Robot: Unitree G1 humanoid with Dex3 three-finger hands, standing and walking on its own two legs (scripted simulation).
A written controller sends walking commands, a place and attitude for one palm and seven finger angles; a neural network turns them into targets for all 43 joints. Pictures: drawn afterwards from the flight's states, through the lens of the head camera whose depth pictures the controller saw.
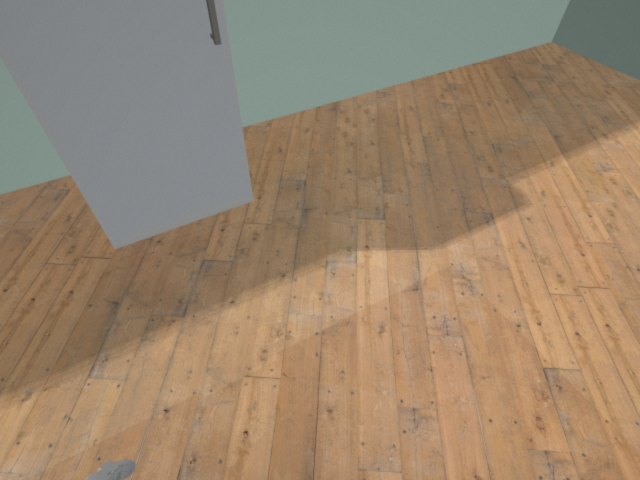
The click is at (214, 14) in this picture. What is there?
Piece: fridge door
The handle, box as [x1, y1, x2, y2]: [206, 0, 220, 44]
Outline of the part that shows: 206,0 212,33 210,35 214,40 214,43 219,44 220,39 213,0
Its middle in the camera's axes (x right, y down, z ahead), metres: -0.32 -0.73 +1.04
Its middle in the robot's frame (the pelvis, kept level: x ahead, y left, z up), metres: +1.28 +0.41 +0.18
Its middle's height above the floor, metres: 0.95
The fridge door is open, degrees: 0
